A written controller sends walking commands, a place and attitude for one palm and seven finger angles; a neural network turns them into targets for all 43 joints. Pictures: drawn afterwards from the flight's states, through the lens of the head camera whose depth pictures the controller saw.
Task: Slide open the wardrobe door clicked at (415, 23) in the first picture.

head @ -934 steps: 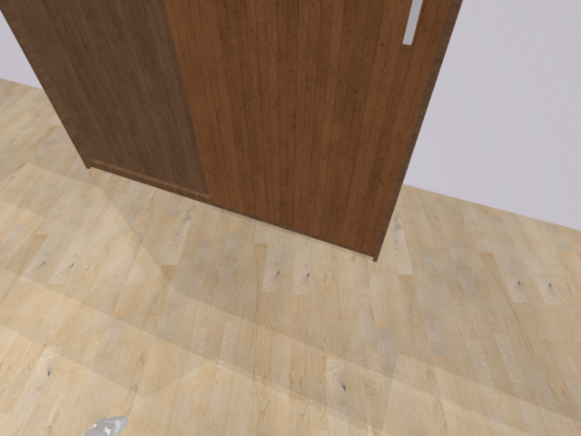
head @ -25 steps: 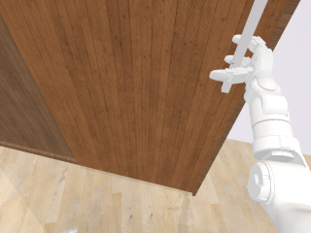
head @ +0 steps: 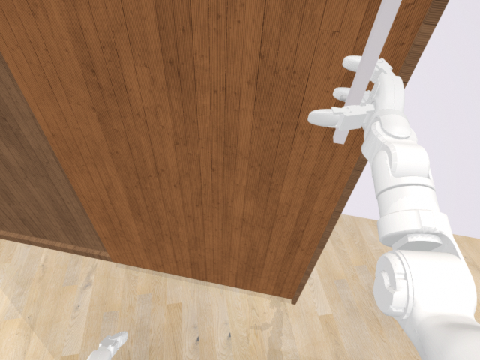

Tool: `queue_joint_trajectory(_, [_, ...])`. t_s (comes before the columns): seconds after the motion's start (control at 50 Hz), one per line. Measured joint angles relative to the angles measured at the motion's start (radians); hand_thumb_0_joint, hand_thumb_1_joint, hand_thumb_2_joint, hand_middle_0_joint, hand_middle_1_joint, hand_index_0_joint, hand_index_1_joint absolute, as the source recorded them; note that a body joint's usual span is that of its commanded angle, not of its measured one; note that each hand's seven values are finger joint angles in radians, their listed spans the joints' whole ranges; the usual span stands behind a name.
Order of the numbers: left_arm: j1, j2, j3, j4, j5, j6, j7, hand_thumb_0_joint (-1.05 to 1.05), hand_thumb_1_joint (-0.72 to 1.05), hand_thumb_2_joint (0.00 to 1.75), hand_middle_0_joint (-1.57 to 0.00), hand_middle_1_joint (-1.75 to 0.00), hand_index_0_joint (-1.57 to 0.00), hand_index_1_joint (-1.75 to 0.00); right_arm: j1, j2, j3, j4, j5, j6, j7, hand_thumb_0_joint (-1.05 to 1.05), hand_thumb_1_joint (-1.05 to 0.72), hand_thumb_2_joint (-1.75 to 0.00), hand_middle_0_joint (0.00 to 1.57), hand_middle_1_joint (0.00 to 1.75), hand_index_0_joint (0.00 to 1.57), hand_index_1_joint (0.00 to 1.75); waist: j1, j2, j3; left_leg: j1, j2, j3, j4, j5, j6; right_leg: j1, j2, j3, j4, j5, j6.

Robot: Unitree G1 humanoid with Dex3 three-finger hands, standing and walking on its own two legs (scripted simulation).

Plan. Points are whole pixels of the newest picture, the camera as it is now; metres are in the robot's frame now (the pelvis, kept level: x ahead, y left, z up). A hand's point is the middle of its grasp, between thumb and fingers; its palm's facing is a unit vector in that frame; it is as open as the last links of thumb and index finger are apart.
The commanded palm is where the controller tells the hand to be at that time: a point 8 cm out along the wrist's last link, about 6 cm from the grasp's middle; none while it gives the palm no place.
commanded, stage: slide the fingers in behind the handle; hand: right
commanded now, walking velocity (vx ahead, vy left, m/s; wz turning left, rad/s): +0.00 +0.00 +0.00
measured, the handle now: (362, 69) +0.51 -0.14 +0.27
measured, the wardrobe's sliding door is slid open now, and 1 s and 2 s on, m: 0.00 0.00 0.00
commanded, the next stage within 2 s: grip the handle and tug to test in 0.20 s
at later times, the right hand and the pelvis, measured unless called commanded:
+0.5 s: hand (343, 97) +0.46 -0.11 +0.25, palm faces +0.12 +0.99 +0.03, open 13.0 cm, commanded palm +0.43 -0.16 +0.25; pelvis +0.00 +0.00 +0.00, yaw +0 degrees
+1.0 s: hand (345, 98) +0.46 -0.12 +0.25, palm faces +0.13 +0.99 +0.03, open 5.7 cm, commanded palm +0.43 -0.16 +0.25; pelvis +0.00 -0.01 +0.00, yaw +1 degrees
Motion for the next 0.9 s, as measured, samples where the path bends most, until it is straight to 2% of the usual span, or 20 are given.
queue_joint_trajectory(0.26, [0.013, 0.0, -0.001, 0.018, 0.001, 0.004, 0.001, 0.01, 0.91, 0.9, -0.21, -0.3, -0.2, -0.3, 0.001, 0.003, -0.006, -0.003, 0.011, 0.004, 0.007, -0.01, 0.5, -0.3, 0.27, 1.2, 0.3, 1.2, -0.001, 0.006, -0.001, 0.003, 0.001, 0.0, -0.002, -0.001, -0.001, 0.003, 0.002, 0.001, -0.001, -0.001, -0.001])
queue_joint_trajectory(0.34, [0.013, 0.0, 0.0, 0.015, 0.0, 0.003, 0.003, 0.01, 0.91, 0.9, -0.21, -0.3, -0.2, -0.3, -0.009, -0.002, 0.001, 0.014, 0.001, 0.004, 0.005, -0.01, 0.5, -0.3, 0.28, 1.2, 0.3, 1.2, 0.003, 0.007, 0.002, 0.002, 0.001, 0.0, -0.001, 0.0, -0.002, 0.001, 0.001, 0.001, 0.001, -0.001, -0.001])
queue_joint_trajectory(0.44, [0.014, 0.001, 0.001, 0.017, 0.001, -0.001, 0.004, 0.01, 0.91, 0.9, -0.21, -0.3, -0.2, -0.3, -0.022, -0.001, -0.001, 0.028, 0.001, -0.003, -0.001, -0.01, 0.43, -0.33, 0.29, 1.21, 0.31, 1.21, 0.005, 0.008, 0.005, -0.004, 0.002, 0.0, 0.001, 0.002, -0.003, -0.005, 0.002, 0.001, 0.003, 0.001, -0.003])
queue_joint_trajectory(0.6, [0.022, -0.001, 0.001, 0.017, 0.002, -0.006, 0.002, 0.01, 0.91, 0.9, -0.21, -0.3, -0.2, -0.3, -0.017, -0.005, -0.007, 0.034, 0.001, -0.018, 0.0, -0.01, 0.17, -0.44, 0.32, 1.25, 0.34, 1.25, 0.01, 0.008, 0.003, -0.007, 0.002, -0.004, 0.0, 0.006, -0.005, -0.006, 0.002, -0.004, 0.001, 0.003, -0.005])
queue_joint_trajectory(0.9, [0.018, -0.002, 0.001, 0.009, -0.002, -0.008, 0.001, 0.01, 0.91, 0.9, -0.21, -0.3, -0.2, -0.3, 0.008, -0.008, -0.007, -0.005, -0.003, -0.004, -0.008, 0.0, -0.51, -0.73, 0.39, 1.34, 0.38, 1.33, 0.012, 0.006, 0.005, 0.002, 0.0, -0.012, -0.009, 0.012, -0.007, 0.003, -0.001, -0.01, 0.0, 0.002, -0.007])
